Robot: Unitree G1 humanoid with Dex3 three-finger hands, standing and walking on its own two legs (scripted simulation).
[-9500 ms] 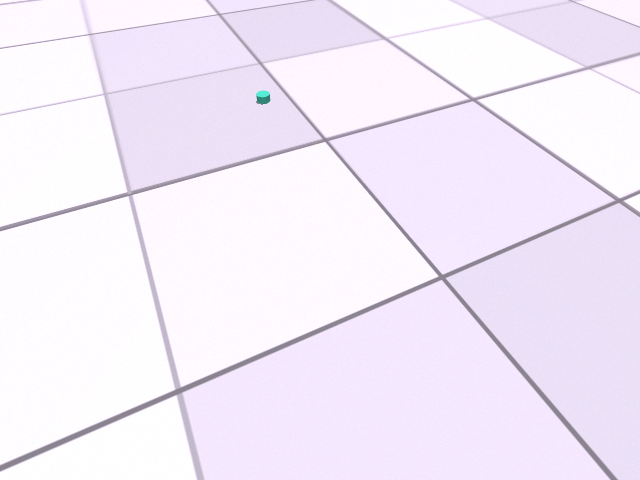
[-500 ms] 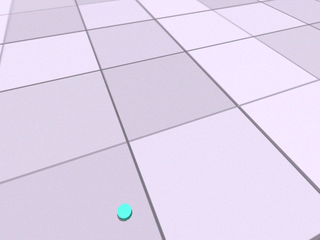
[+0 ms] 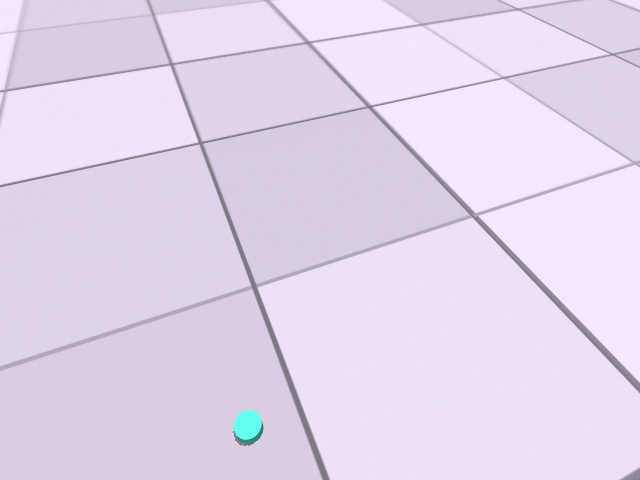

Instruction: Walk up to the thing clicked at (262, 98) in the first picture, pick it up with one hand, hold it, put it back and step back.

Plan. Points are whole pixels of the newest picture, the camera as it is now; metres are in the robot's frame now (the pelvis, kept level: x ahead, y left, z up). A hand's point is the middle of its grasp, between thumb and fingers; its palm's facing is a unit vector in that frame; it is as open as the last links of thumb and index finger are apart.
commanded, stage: stand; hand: left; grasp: from above
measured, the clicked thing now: (248, 426) +0.42 +0.23 -0.76
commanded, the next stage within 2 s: rise first in 0.38 s
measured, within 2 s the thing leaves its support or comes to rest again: neither
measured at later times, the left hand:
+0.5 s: hand out of the picture +0.06 +0.25 -0.16, palm faces -0.03 -0.94 -0.34, open 7.4 cm
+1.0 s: hand out of the picture +0.13 +0.26 -0.21, palm faces -0.08 -0.91 -0.40, open 13.3 cm
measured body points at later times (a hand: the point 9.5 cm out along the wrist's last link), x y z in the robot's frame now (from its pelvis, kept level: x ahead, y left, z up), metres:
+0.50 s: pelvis +0.00 +0.00 +0.00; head +0.01 +0.00 +0.45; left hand +0.07 +0.30 -0.13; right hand +0.07 -0.30 -0.13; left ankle +0.00 +0.12 -0.75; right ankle -0.02 -0.15 -0.75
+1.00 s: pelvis -0.02 +0.00 -0.06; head +0.06 +0.01 +0.38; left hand +0.13 +0.30 -0.18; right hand +0.10 -0.27 -0.16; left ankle +0.00 +0.12 -0.75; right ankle -0.02 -0.15 -0.75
